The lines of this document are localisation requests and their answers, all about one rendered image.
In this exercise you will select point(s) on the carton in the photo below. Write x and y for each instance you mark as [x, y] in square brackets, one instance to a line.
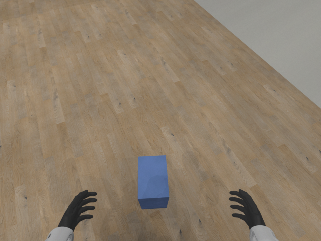
[153, 189]

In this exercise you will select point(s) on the left robot hand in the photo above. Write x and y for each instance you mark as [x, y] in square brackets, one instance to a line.
[72, 216]

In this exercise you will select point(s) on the right robot forearm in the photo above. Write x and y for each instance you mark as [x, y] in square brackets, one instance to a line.
[262, 233]

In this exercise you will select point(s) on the right robot hand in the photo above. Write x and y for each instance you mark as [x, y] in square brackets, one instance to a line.
[252, 215]

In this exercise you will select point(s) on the left robot forearm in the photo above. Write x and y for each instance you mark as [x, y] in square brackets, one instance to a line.
[61, 234]

